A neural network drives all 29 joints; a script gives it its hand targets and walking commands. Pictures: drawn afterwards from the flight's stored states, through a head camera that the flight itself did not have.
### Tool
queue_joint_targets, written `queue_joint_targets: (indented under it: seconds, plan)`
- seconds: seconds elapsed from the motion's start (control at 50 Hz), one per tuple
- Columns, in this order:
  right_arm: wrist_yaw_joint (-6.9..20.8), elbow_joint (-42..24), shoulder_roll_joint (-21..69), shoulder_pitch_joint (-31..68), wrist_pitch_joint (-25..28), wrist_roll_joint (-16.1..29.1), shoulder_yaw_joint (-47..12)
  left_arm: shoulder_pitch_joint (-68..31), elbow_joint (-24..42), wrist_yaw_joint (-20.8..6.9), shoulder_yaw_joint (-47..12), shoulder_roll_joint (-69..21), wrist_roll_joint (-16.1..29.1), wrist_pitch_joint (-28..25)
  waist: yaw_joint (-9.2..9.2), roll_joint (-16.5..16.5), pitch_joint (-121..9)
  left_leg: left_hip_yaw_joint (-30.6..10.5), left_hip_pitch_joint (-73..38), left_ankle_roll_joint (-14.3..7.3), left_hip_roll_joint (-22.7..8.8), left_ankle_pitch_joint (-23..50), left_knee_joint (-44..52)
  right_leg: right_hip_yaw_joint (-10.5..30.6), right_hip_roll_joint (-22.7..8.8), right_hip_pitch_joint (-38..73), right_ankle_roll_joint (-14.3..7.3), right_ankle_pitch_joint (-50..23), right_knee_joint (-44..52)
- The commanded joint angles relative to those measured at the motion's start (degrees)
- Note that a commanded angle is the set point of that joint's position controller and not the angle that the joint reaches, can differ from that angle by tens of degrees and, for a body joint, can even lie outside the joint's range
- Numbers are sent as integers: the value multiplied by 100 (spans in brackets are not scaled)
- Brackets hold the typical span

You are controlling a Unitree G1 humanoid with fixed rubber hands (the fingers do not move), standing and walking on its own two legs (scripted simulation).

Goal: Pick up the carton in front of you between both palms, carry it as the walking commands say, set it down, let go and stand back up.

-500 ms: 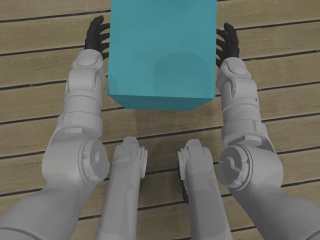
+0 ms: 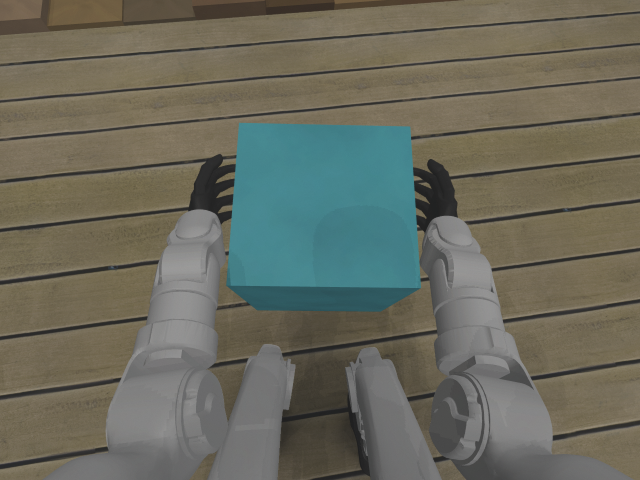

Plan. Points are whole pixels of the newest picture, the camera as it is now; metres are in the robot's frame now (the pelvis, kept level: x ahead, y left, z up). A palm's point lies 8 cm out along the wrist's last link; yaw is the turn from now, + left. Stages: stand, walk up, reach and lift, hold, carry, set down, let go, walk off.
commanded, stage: reach and lift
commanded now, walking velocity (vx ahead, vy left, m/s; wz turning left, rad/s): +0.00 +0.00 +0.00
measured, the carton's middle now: (321, 233) +0.43 +0.01 -0.11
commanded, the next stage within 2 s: hold in 1.78 s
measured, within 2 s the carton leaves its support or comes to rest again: neither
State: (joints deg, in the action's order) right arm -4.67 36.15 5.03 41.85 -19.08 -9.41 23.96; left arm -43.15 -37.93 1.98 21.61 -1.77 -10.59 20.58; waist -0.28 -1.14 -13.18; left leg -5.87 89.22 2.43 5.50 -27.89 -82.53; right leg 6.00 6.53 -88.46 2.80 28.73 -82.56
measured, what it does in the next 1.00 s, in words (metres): rises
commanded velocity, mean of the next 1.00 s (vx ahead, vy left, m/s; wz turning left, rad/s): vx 0.00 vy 0.00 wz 0.00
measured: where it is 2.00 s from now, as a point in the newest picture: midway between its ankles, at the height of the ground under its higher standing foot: (315, 442)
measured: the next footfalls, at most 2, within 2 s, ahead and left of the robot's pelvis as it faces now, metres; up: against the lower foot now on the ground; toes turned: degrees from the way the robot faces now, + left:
none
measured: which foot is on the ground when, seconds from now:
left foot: down 0.00-1.00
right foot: down 0.00-1.00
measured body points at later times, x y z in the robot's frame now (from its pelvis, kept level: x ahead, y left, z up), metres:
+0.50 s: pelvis +0.05 +0.00 +0.14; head +0.11 +0.00 +0.58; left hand +0.39 +0.16 +0.10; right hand +0.39 -0.15 +0.11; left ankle +0.08 +0.13 -0.56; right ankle +0.07 -0.13 -0.56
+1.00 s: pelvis +0.05 +0.00 +0.18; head +0.02 +0.00 +0.63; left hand +0.36 +0.15 +0.19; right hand +0.36 -0.15 +0.19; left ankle +0.08 +0.13 -0.56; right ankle +0.07 -0.13 -0.56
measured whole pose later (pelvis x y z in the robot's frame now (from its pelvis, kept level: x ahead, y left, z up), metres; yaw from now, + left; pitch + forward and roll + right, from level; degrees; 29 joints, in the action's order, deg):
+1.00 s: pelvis +0.05 +0.00 +0.18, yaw +1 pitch -3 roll +0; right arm 0.2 23.7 9.3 17.6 -34.5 -16.2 17.4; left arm -17.2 -23.3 -0.1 16.9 -9.1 -16.4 35.5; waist -0.1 -0.1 -1.7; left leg -8.0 11.1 0.7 2.8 -12.9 -27.3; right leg 8.1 3.0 -10.4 0.5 13.6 -27.4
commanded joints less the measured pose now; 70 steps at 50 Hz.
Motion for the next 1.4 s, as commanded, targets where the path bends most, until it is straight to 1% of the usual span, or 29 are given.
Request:
queue_joint_targets:
  seconds: [0.0,0.22,0.38,0.46,0.56,0.68,0.72,0.8,0.86,0.9,0.98,1.06,1.2,1.38]
  plan:
    - [1459,302,6149,3261,51,736,-3311,-3118,-89,-1365,-3130,-6279,815,-168,-61,147,-4194,622,-3328,-105,357,1359,1340,-636,349,2649,-84,-1180,1366]
    - [1442,198,6163,1929,211,563,-3469,-1894,70,-1329,-3270,-6302,663,-351,-22,148,-3294,334,-4738,-168,245,1808,2661,-322,193,4202,-164,-1713,2709]
    - [1489,-96,6144,1047,142,551,-3769,-1011,378,-1322,-3568,-6324,676,-292,-13,136,-2625,151,-5975,-176,142,2406,3705,-154,75,5486,-203,-2330,3743]
    - [1535,-283,6103,610,-30,575,-3920,-591,592,-1335,-3722,-6307,716,-126,-9,150,-2230,90,-6586,-175,89,2749,4225,-85,18,6145,-209,-2688,4265]
    - [1603,-624,6065,134,-373,662,-4153,-132,949,-1380,-3948,-6305,809,217,4,151,-1718,57,-7290,-162,27,3086,4847,-39,-47,6965,-198,-3073,4908]
    - [1690,-1219,6054,-225,-928,820,-4411,208,1559,-1430,-4231,-6267,959,772,31,115,-1016,56,-8044,-145,-25,3162,5565,-58,-113,7763,-182,-3210,5605]
    - [1723,-1295,5993,-304,-1127,794,-4339,239,1693,-1443,-4186,-6185,938,969,36,100,-660,64,-8172,-152,-40,2979,5764,-71,-135,7882,-188,-3044,5800]
    - [1785,-1202,5861,-263,-1422,652,-4033,238,1591,-1501,-3840,-6091,786,1259,12,98,108,120,-8129,-195,-46,2236,6019,-97,-172,7874,-215,-2306,6078]
    - [1836,-1009,5833,24,-1493,520,-3718,-39,1396,-1564,-3523,-6053,645,1329,6,86,423,167,-8008,-233,-66,1720,6052,-122,-197,7757,-241,-1792,6129]
    - [1872,-1042,5925,298,-1479,533,-3722,-322,1424,-1604,-3536,-6136,669,1316,16,81,345,190,-8041,-240,-74,1603,6019,-143,-202,7782,-256,-1665,6110]
    - [1911,-1133,6053,699,-1451,586,-3814,-740,1519,-1642,-3659,-6274,748,1291,29,82,1,202,-8176,-233,-74,1665,5951,-164,-200,7906,-256,-1722,6035]
    - [1915,-1146,6029,792,-1459,581,-3835,-820,1519,-1636,-3688,-6314,757,1304,37,114,-121,196,-8258,-212,-70,1670,5964,-182,-187,7966,-262,-1715,6035]
    - [1908,-1221,5906,611,-1524,555,-3821,-621,1600,-1593,-3685,-6266,726,1381,48,146,-155,186,-8441,-165,-65,2017,6056,-205,-154,8110,-254,-2023,6105]
    - [1887,-1600,5817,233,-1633,665,-3987,-206,1961,-1548,-3837,-6197,818,1495,34,139,-196,166,-8687,-133,-44,2606,6159,-187,-121,8352,-209,-2583,6193]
